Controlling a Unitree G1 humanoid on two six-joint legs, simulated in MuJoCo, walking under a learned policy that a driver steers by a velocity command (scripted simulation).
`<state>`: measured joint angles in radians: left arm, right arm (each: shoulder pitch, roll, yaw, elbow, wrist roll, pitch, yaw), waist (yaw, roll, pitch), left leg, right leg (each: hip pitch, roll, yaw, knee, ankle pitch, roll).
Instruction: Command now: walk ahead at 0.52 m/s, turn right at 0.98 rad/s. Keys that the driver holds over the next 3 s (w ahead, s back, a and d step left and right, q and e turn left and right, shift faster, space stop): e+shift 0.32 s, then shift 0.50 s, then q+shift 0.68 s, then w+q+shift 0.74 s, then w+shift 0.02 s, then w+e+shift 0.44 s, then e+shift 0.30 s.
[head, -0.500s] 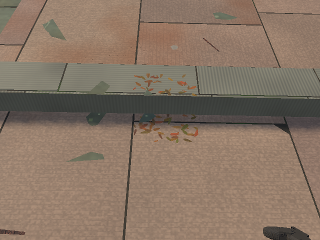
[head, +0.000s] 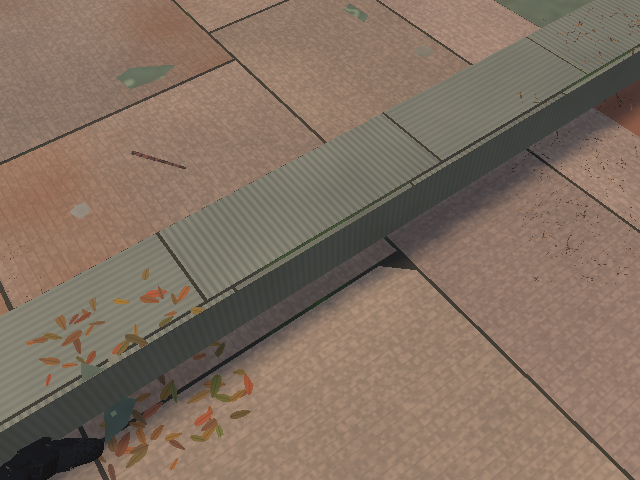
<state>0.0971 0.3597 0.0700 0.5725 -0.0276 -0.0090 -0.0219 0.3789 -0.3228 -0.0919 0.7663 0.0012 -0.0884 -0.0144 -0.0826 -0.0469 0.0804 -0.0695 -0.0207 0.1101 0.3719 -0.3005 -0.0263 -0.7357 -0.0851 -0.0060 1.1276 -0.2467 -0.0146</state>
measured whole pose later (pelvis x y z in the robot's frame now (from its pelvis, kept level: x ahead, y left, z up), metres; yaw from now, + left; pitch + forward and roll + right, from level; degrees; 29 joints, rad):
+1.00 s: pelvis +0.30 +0.02 +0.00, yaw -25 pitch +1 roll -1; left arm 0.18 0.26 0.05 0.70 0.02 0.06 0.03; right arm 0.20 -0.29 -0.04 0.70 0.02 0.00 0.00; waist -0.02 0.05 0.05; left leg -0.40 -0.01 -0.09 0.68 -0.35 -0.02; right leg -0.23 0.02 0.03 0.54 -0.33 0.00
